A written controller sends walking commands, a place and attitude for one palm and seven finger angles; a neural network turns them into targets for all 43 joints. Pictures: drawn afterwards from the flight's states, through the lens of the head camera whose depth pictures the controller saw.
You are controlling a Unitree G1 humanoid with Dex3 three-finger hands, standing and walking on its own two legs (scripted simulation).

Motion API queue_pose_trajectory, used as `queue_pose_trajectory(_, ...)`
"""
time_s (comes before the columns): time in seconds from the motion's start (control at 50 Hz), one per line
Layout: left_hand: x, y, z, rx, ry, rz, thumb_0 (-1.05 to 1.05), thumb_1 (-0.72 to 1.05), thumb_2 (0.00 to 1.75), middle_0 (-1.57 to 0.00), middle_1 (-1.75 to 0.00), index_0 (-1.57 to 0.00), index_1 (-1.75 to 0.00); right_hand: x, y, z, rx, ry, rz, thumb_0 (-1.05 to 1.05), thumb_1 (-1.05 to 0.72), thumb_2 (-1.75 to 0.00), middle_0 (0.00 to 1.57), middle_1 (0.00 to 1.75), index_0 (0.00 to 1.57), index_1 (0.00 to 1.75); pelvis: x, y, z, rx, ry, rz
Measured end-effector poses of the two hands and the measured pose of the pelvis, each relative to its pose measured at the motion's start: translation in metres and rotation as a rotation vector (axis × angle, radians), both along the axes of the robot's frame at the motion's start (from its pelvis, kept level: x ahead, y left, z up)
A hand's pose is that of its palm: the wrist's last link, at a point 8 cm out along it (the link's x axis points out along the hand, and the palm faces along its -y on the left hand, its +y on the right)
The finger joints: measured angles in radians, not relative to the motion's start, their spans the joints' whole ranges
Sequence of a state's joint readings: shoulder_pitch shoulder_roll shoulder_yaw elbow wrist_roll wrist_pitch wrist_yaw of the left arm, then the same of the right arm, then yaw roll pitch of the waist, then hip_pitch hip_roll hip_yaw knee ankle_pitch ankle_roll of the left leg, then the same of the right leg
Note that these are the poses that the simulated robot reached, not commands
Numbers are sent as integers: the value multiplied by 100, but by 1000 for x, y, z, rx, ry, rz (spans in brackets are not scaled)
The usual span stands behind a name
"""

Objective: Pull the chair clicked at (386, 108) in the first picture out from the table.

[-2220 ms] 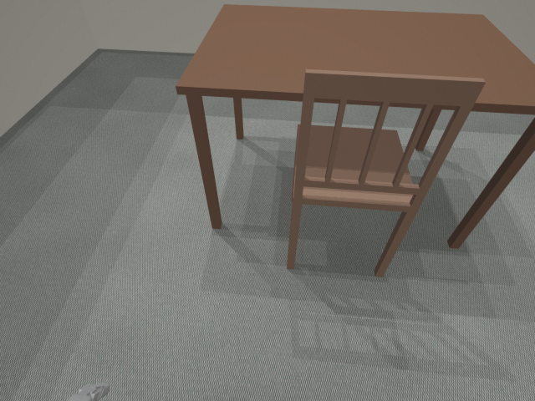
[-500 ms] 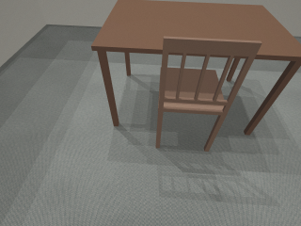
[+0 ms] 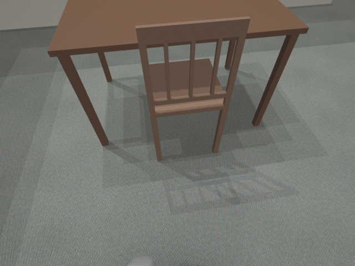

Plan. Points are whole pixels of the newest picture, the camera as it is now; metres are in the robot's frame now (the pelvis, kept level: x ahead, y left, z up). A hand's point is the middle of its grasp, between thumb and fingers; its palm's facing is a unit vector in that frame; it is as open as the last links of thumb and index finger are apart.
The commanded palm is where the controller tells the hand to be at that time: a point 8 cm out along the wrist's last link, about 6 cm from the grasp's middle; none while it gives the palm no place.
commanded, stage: walk to a spot facing it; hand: left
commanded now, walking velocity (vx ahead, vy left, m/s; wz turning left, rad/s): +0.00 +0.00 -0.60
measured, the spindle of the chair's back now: (191, 71) +0.86 +0.03 -0.09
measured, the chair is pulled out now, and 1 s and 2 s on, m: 0.00 0.00 0.00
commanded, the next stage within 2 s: none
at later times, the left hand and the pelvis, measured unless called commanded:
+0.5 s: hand out of the picture +0.11 +0.23 -0.17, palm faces -0.31 -0.93 -0.22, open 7.4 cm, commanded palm none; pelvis -0.03 +0.04 +0.00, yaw -21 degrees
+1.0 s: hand (128, 260) +0.15 +0.15 -0.17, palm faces -0.54 -0.82 -0.20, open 7.4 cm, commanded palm none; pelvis -0.02 +0.03 +0.00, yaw -37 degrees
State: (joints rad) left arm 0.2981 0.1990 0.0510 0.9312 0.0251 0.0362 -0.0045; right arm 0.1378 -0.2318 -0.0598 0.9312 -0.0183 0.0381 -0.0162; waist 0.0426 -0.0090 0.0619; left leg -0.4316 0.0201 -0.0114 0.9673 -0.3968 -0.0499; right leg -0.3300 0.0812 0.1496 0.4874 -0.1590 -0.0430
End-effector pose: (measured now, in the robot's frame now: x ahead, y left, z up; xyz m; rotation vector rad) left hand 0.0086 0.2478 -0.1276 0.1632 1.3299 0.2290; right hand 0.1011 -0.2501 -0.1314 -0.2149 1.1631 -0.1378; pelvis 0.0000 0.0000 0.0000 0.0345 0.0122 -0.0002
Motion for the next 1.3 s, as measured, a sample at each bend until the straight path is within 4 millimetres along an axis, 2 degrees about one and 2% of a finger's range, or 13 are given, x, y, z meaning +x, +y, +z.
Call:
queue_pose_trajectory(0.16,23,38,-12,-9,-41,-85,1,90,90,-21,-30,-20,-30,-15,20,16,-50,-97,-80,1,-91,-90,20,30,20,30,-13,31,-5,-29,16,-102)
queue_pose_trajectory(0.26,51,58,-13,-21,-73,-167,1,91,90,-20,-30,-20,-30,-59,35,29,-75,-78,-151,1,-91,-90,21,30,20,30,-19,44,1,-41,-4,-171)
queue_pose_trajectory(0.36,74,63,-9,-27,-80,-254,1,91,90,-20,-30,-19,-30,-100,42,29,-79,-34,-238,1,-91,-90,21,30,21,30,-22,50,4,-49,-8,-256)
queue_pose_trajectory(0.48,103,35,-8,-38,-57,-387,1,91,90,-20,-30,-19,-30,-159,47,17,-42,34,-372,1,-91,-90,21,30,21,30,-29,47,2,-51,-9,-344)
queue_pose_trajectory(0.62,148,-33,-8,-37,-150,-567,1,91,90,-20,-30,-19,-30,-244,38,-17,23,163,-538,1,-91,-90,21,30,21,30,-41,23,-15,-34,0,-442)
queue_pose_trajectory(0.68,155,-56,-1,-36,-195,-602,1,91,90,-20,-30,-19,-30,-267,34,-21,30,216,-583,1,-91,-90,21,30,20,30,-45,17,-14,-46,-6,-460)
queue_pose_trajectory(0.76,156,-70,7,-40,-201,-629,1,91,90,-20,-30,-20,-30,-270,27,-12,25,192,-624,1,-91,-90,20,30,20,30,-46,12,-5,-33,-11,-507)
queue_pose_trajectory(0.86,156,-75,7,-57,-173,-676,1,90,90,-20,-30,-20,-30,-254,22,-1,4,98,-654,1,-91,-90,20,30,20,30,-42,14,0,-27,-8,-570)
queue_pose_trajectory(0.96,159,-61,-2,-78,-133,-690,1,90,90,-21,-30,-20,-30,-226,25,9,-19,23,-660,1,-91,-90,20,30,20,30,-26,22,0,-36,8,-623)
queue_pose_trajectory(1.04,170,-42,-18,-91,-85,-691,1,90,90,-21,-30,-20,-30,-200,32,17,-66,-35,-671,1,-91,-90,20,30,20,30,-4,31,-6,-51,22,-677)
queue_pose_trajectory(1.1,183,-35,-27,-90,-23,-723,1,90,90,-20,-30,-20,-30,-193,45,23,-93,-61,-711,1,-91,-90,20,30,20,30,12,35,-6,-59,17,-726)
queue_pose_trajectory(1.16,205,-40,-24,-104,2,-770,1,91,90,-20,-30,-19,-30,-197,65,32,-86,-26,-765,1,-91,-90,21,30,20,30,29,31,3,-77,17,-763)
queue_pose_trajectory(1.3,257,-84,-23,-132,8,-856,1,91,90,-20,-30,-19,-30,-217,119,29,-2,141,-917,1,-91,-90,21,30,20,30,64,13,8,-92,18,-846)
